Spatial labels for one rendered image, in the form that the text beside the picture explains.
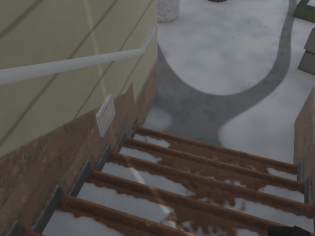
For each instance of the robot right hand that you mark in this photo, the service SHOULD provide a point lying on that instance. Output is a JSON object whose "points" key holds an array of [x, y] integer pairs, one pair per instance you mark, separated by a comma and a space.
{"points": [[287, 231]]}

